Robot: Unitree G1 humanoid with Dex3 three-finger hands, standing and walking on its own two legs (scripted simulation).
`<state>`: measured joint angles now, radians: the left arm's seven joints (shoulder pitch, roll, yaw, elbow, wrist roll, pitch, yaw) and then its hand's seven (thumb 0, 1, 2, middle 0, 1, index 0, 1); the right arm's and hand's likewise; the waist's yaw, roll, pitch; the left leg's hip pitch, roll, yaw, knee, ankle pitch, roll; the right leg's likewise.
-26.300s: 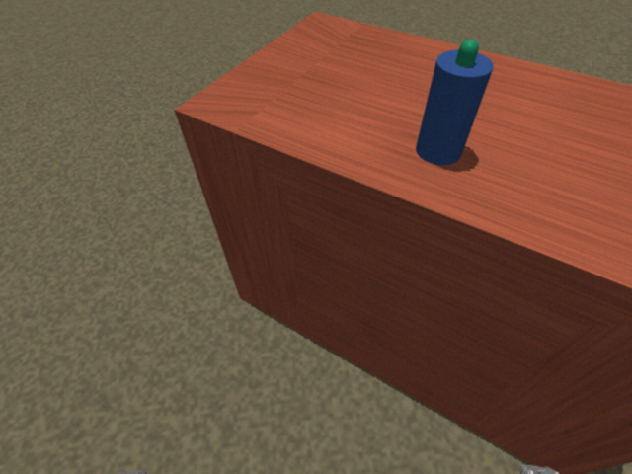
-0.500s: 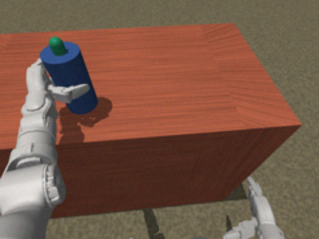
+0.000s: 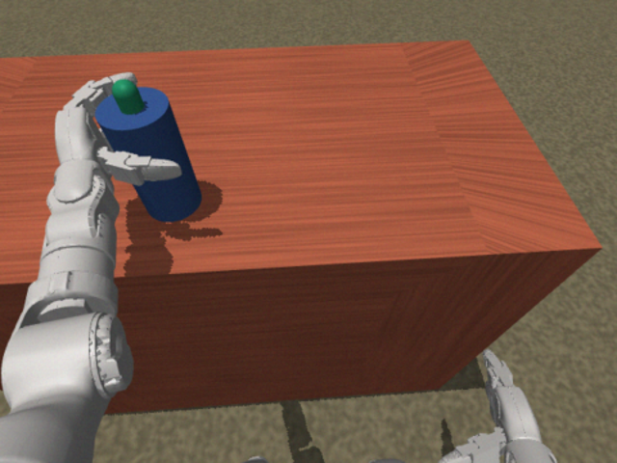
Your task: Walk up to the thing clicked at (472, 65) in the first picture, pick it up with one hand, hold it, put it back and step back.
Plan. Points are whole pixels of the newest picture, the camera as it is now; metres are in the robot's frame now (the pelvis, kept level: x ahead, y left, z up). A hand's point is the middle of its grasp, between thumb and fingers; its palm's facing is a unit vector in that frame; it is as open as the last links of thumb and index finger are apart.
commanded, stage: withdraw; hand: left
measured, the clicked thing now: (152, 151) +0.48 +0.19 +0.14
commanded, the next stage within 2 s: rise in 0.40 s
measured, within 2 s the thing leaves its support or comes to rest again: neither
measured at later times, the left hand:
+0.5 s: hand (34, 41) +0.49 +0.26 +0.28, palm faces +0.26 -0.97 -0.02, open 16.6 cm
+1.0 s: hand out of the picture +0.38 +0.32 +0.23, palm faces +0.42 -0.84 -0.35, open 17.6 cm
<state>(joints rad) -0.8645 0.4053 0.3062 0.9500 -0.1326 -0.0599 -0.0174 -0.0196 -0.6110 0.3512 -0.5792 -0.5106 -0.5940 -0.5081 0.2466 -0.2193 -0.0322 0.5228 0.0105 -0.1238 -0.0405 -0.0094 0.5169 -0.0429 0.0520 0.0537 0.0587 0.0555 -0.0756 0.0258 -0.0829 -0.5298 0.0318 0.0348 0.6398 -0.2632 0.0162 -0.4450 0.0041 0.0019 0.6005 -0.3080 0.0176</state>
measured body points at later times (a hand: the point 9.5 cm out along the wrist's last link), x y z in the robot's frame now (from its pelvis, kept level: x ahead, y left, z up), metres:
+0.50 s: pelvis +0.00 -0.01 +0.00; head +0.03 +0.00 +0.45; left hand +0.47 +0.31 +0.28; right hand +0.15 -0.27 -0.07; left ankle +0.03 +0.11 -0.72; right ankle -0.01 -0.13 -0.72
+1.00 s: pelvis +0.03 +0.01 +0.01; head +0.04 +0.00 +0.46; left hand +0.36 +0.36 +0.25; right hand +0.18 -0.25 -0.06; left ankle +0.03 +0.11 -0.72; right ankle -0.01 -0.13 -0.72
